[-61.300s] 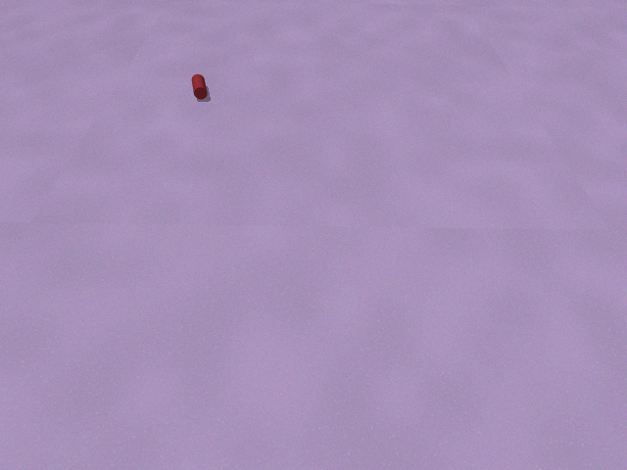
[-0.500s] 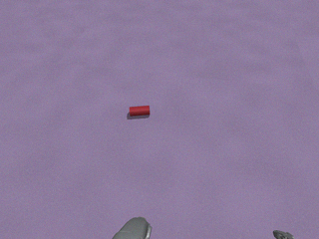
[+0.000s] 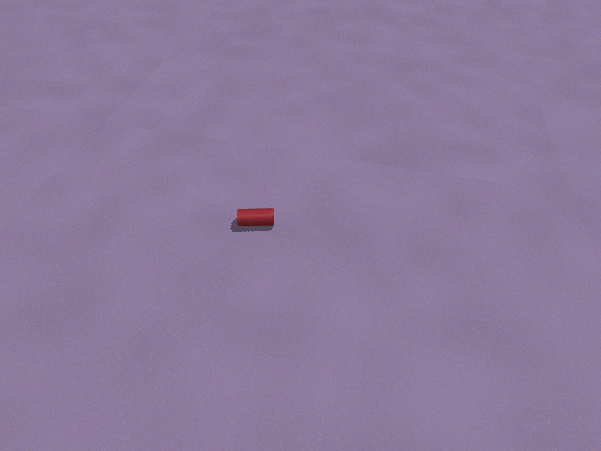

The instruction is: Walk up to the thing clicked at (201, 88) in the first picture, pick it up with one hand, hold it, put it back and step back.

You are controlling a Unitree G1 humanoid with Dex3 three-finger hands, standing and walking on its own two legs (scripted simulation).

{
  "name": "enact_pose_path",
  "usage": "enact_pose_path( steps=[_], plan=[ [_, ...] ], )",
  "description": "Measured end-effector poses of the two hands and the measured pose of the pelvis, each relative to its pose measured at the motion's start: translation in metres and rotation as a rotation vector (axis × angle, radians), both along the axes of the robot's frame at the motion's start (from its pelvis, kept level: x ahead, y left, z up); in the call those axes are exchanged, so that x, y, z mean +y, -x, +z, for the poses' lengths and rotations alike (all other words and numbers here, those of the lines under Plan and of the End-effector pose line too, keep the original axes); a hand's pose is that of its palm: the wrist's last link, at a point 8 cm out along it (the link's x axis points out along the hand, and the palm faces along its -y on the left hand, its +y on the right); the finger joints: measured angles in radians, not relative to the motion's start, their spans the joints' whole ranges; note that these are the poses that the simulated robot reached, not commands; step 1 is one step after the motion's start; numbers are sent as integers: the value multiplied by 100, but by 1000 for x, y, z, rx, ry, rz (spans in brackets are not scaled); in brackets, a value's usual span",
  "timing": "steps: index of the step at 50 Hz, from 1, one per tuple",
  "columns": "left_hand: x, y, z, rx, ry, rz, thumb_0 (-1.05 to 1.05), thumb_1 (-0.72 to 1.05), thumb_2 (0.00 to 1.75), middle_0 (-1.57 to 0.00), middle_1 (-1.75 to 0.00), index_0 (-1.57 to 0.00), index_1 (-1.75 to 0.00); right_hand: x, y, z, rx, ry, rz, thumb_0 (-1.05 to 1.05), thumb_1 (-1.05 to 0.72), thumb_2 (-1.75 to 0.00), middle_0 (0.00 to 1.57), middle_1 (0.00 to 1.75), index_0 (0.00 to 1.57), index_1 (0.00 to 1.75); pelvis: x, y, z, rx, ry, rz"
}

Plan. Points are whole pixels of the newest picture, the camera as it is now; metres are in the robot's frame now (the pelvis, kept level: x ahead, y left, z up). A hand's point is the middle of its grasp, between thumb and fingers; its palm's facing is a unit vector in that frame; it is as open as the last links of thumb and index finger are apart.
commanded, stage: step back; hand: left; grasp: from above
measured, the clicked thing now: (255, 216) +1.13 +0.19 -0.73
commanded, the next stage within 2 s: stand in 0.52 s
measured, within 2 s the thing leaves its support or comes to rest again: neither
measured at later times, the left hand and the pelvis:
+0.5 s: hand out of the picture +0.13 +0.29 -0.16, palm faces +0.05 -0.92 -0.38, open 7.4 cm; pelvis +0.06 +0.02 -0.01, yaw +1 degrees
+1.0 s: hand out of the picture +0.15 +0.27 -0.14, palm faces -0.02 -0.94 -0.34, open 7.4 cm; pelvis +0.06 +0.02 +0.02, yaw +1 degrees
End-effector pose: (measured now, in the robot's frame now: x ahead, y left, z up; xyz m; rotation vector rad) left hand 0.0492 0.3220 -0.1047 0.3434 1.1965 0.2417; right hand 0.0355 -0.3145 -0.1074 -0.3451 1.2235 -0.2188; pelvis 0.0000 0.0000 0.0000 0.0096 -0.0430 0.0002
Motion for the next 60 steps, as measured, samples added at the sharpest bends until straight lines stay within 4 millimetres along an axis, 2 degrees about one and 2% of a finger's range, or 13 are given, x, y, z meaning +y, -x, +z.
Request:
enact_pose_path(
  steps=[3,9,15,19,22,26,32,40,48,60],
  plan=[
    [-13,-8,-2,-23,-10,7,1,90,89,-20,-30,-20,-30,-10,-17,-11,0,1,1,1,-90,-90,20,30,20,30,-7,-9,-6,-11,38,11],
    [-25,-15,9,-54,-3,41,1,90,89,-20,-30,-21,-30,-3,-57,-10,-8,-26,63,1,-90,-90,20,30,20,30,-10,-26,2,-10,10,29],
    [-11,-26,7,-21,-18,50,1,90,89,-20,-30,-21,-30,11,-90,-13,-20,-33,86,1,-90,-90,20,30,20,30,-1,-43,0,-4,15,38],
    [6,-43,-6,-23,-18,60,1,90,89,-20,-30,-21,-30,27,-104,-18,-17,-19,84,1,-90,-90,20,30,20,30,11,-51,-8,-10,0,47],
    [12,-57,-11,-26,-4,62,1,90,89,-20,-30,-20,-30,40,-111,-16,-25,-24,82,1,-90,-90,20,30,20,30,17,-53,-8,-5,-2,30],
    [13,-69,-15,-22,6,38,1,90,89,-20,-30,-20,-30,48,-125,-12,-48,-31,79,1,-90,-90,20,30,20,30,19,-56,-7,3,18,18],
    [4,-75,-9,10,40,7,1,90,89,-20,-30,-20,-30,54,-141,-2,-88,-57,75,1,-90,-90,20,30,20,30,22,-64,3,5,17,19],
    [-3,-85,0,1,52,-4,1,90,89,-20,-30,-20,-30,50,-140,4,-82,-61,62,1,-90,-90,20,30,20,30,22,-68,12,-8,11,17],
    [-5,-90,4,-1,46,-20,1,90,89,-20,-30,-20,-30,41,-121,6,-40,-53,26,1,-90,-90,20,30,20,30,18,-65,16,-10,13,15],
    [-5,-84,2,29,50,-23,1,90,89,-20,-30,-20,-30,37,-93,5,32,-46,-6,1,-90,-90,20,30,20,30,18,-64,18,1,14,13]
  ],
)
